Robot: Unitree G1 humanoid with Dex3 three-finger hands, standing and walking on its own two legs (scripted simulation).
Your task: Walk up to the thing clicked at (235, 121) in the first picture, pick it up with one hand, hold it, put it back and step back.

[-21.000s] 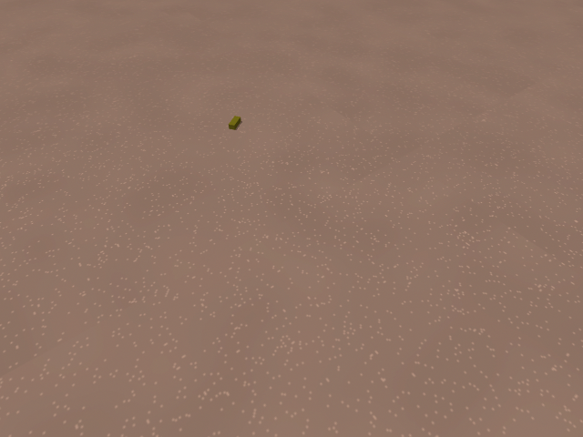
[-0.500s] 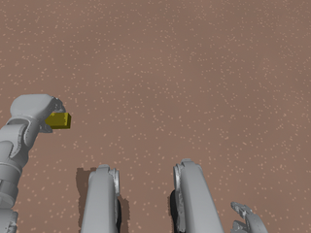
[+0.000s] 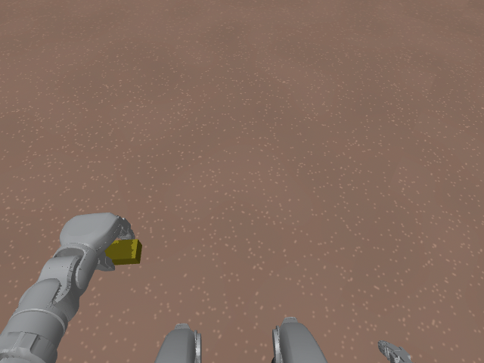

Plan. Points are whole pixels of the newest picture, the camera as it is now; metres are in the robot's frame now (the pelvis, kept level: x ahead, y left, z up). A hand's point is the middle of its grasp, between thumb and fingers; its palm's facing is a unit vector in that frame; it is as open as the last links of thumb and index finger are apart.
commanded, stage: lift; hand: left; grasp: from above
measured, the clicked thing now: (114, 252) +0.36 +0.23 -0.10
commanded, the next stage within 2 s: hold in 0.38 s
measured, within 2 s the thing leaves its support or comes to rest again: neither
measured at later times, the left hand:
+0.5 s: hand (89, 224) +0.36 +0.24 +0.01, palm faces -0.46 -0.06 -0.88, open 6.7 cm
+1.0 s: hand (85, 208) +0.37 +0.23 +0.05, palm faces -0.46 -0.03 -0.89, open 6.7 cm
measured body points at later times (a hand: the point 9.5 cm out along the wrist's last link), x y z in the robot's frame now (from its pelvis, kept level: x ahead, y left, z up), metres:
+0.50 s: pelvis +0.04 +0.01 +0.08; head +0.08 +0.01 +0.52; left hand +0.38 +0.24 +0.06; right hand +0.14 -0.25 -0.05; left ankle +0.07 +0.13 -0.62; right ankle +0.08 -0.15 -0.62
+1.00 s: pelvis +0.06 +0.01 +0.09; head +0.08 +0.00 +0.54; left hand +0.39 +0.23 +0.10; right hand +0.18 -0.25 -0.02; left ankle +0.07 +0.13 -0.62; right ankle +0.08 -0.15 -0.62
